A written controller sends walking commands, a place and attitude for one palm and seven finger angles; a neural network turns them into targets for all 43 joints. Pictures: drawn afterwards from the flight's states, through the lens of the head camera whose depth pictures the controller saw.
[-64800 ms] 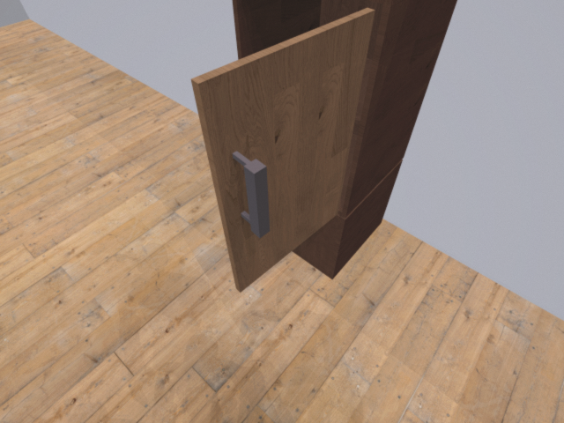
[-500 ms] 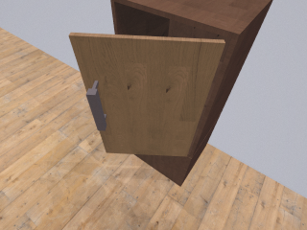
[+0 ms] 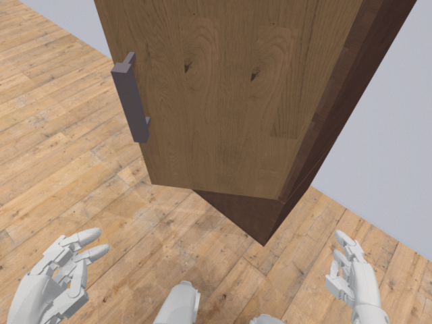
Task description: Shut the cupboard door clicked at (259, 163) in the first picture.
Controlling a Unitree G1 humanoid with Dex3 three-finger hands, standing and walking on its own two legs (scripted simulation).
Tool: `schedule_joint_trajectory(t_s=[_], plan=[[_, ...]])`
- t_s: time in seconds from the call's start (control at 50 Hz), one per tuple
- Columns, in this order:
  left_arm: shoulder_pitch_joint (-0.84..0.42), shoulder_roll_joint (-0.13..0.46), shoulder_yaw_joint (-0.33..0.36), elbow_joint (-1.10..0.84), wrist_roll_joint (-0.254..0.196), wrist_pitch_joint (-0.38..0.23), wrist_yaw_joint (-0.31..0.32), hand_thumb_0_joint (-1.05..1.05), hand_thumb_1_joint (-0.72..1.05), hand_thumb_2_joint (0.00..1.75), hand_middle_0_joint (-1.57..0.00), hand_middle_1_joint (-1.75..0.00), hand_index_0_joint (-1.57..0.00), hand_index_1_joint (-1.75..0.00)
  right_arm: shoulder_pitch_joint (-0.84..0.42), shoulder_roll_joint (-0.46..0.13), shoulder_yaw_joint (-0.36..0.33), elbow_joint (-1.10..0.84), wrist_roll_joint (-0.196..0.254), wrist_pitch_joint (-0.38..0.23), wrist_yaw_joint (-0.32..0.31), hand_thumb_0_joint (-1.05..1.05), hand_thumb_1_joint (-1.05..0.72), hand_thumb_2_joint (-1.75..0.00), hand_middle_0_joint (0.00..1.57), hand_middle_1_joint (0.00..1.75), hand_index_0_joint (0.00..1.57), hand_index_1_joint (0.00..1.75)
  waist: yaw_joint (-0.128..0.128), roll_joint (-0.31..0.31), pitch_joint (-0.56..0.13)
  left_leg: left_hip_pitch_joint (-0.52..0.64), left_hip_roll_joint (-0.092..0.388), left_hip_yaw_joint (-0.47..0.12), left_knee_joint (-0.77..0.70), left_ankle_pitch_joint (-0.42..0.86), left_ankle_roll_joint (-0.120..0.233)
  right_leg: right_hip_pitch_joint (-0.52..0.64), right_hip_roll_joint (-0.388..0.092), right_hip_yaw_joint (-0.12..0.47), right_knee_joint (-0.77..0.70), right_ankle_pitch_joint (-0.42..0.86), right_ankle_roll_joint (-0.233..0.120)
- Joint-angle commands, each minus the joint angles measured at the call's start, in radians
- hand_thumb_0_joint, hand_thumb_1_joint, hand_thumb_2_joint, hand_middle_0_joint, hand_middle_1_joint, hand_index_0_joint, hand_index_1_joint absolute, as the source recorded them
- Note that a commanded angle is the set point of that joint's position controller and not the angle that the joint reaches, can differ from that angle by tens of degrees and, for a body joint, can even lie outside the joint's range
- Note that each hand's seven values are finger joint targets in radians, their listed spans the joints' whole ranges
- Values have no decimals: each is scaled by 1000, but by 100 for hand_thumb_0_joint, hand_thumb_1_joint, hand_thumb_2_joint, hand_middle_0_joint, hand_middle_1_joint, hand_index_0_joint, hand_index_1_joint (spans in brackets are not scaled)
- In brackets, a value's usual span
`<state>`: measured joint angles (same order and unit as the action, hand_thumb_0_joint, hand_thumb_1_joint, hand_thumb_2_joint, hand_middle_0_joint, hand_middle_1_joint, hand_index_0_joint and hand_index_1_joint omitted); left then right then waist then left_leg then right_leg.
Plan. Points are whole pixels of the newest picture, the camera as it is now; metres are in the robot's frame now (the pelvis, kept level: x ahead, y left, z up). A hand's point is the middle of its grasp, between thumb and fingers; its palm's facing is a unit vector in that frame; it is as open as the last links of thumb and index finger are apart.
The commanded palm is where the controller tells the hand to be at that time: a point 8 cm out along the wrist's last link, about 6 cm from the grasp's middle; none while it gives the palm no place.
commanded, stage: raise the hand and make a fist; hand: left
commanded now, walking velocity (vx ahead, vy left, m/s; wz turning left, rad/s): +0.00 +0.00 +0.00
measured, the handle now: (136, 100) +0.48 +0.24 +0.13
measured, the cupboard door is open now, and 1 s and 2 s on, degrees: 34 34 34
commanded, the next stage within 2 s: bring the fist close to the handle in 1.46 s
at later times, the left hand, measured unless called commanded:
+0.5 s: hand (89, 262) +0.18 +0.21 +0.09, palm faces +0.00 -1.00 -0.04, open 3.7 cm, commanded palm +0.16 +0.26 +0.10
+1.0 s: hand (88, 234) +0.21 +0.21 +0.13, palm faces +0.00 -1.00 -0.04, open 3.1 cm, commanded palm +0.19 +0.26 +0.13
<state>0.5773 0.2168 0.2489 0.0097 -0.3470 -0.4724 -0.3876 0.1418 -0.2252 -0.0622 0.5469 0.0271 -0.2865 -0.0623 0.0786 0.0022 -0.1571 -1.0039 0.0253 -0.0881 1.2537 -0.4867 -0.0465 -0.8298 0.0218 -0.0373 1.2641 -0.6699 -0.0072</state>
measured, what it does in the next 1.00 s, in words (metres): stands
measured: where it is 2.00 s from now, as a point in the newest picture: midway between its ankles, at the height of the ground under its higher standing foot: outside the picture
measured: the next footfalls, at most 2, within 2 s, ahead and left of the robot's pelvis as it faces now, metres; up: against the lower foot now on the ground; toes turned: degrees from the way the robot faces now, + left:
none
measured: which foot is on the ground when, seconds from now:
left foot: down 0.00-1.00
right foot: down 0.00-1.00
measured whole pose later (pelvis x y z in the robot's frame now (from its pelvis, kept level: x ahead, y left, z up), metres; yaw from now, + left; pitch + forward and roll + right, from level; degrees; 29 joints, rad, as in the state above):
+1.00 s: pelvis -0.01 +0.02 +0.04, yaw +0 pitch +8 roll -3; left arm 0.39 0.27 0.14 -0.13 -0.29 -0.25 -0.23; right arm 0.26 -0.22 0.05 0.51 0.04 -0.20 -0.07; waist 0.02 0.05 -0.12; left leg -0.79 0.02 -0.07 1.03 -0.38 -0.01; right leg -0.61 0.01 -0.03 1.00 -0.53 0.02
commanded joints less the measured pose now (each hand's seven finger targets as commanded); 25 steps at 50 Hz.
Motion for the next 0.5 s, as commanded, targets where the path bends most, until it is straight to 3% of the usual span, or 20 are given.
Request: schedule_joint_trajectory(t_s=[0.0, 0.06, 0.08, 0.1, 0.14, 0.18, 0.22, 0.26, 0.28, 0.36, 0.38, 0.42, 0.48], plan=[[-221, 170, 30, -356, -12, -89, -20, 0, 90, 90, -62, -76, -62, -76, 16, -111, -22, -103, 0, -46, -44, 0, -90, -90, 20, 30, 20, 30, -108, 42, -181, 240, -8, 39, -76, 238, 86, -57, 13, 75, -245, 395, 9], [-148, 185, 64, -293, -31, -4, -41, 0, 90, 90, -68, -82, -68, -82, 2, -111, -18, -114, 14, -32, -50, 0, -90, -90, 20, 30, 20, 30, -78, 31, -201, 231, -10, 38, -111, 210, 81, -13, 10, 75, -283, 334, 10], [-105, 193, 84, -257, -34, 38, -39, 0, 90, 90, -69, -84, -69, -84, -5, -107, -17, -118, 20, -24, -52, 0, -90, -90, 20, 30, 20, 30, -53, 35, -202, 233, -12, 40, -124, 223, 83, 17, 14, 76, -292, 334, 7], [-86, 180, 78, -272, -44, 70, -38, 0, 90, 90, -71, -86, -71, -86, -3, -102, -14, -134, 21, -18, -49, 0, -90, -90, 20, 30, 20, 30, -50, 34, -235, 243, -16, 42, -137, 225, 80, 44, 1, 80, -304, 347, 16], [-50, 189, 103, -294, -47, 120, -13, 0, 90, 90, -75, -90, -75, -90, -9, -94, -14, -150, 23, -3, -45, 0, -90, -90, 20, 30, 20, 30, -27, 27, -257, 278, -16, 38, -177, 246, 77, 86, -2, 65, -312, 380, 19], [-23, 201, 130, -280, -37, 145, 31, 0, 90, 90, -79, -94, -79, -94, -16, -82, -12, -154, 21, 11, -42, 0, -90, -90, 20, 30, 20, 30, -12, 12, -232, 278, -16, 39, -201, 243, 75, 100, 5, 48, -316, 368, 14], [-42, 153, 77, -301, -34, 129, 60, 0, 90, 90, -82, -98, -82, -98, -11, -80, -5, -166, 17, 15, -36, 0, -90, -90, 20, 30, 20, 30, -33, 9, -181, 274, -16, 36, -224, 199, 70, 66, 3, 34, -327, 316, 15], [-73, 148, 57, -299, -25, 96, 90, 0, 90, 90, -86, -102, -86, -102, -5, -88, -2, -168, 14, 13, -36, 0, -90, -90, 20, 30, 20, 30, -51, -10, -130, 259, -14, 31, -238, 133, 70, 23, 8, 31, -343, 209, 11], [-91, 163, 60, -297, -16, 80, 103, 0, 90, 90, -88, -104, -88, -104, -4, -95, 1, -166, 13, 13, -37, 0, -90, -90, 20, 30, 20, 30, -48, -5, -109, 253, -11, 30, -244, 116, 72, 13, 16, 24, -340, 169, 1], [-107, 147, -1, -324, 3, 38, 117, 0, 90, 90, -95, -112, -95, -112, 18, -111, 6, -178, 15, 1, -34, 0, -90, -90, 20, 30, 20, 30, -62, 30, -114, 274, -15, 24, -281, 34, 72, -7, 14, 17, -349, 92, -7], [-117, 169, 7, -334, 12, 39, 127, 0, 90, 90, -97, -114, -97, -114, 19, -114, 9, -181, 16, 0, -35, 0, -90, -90, 20, 30, 20, 30, -57, 50, -107, 277, -13, 21, -291, 19, 73, -1, 17, 16, -347, 90, -11], [-110, 153, -17, -353, 19, 41, 137, 0, 90, 90, -101, -118, -101, -118, 25, -115, 10, -186, 19, -1, -34, 0, -90, -90, 20, 30, 20, 30, -61, 56, -113, 311, -13, 18, -320, 8, 73, 5, 17, 2, -352, 106, -11], [-127, 190, 10, -371, 32, 59, 165, 0, 90, 90, -106, -124, -106, -124, 27, -119, 15, -184, 17, 7, -35, 0, -90, -90, 20, 30, 20, 30, -56, 86, -105, 325, -13, 9, -348, -14, 74, 25, 23, -5, -359, 117, -15]])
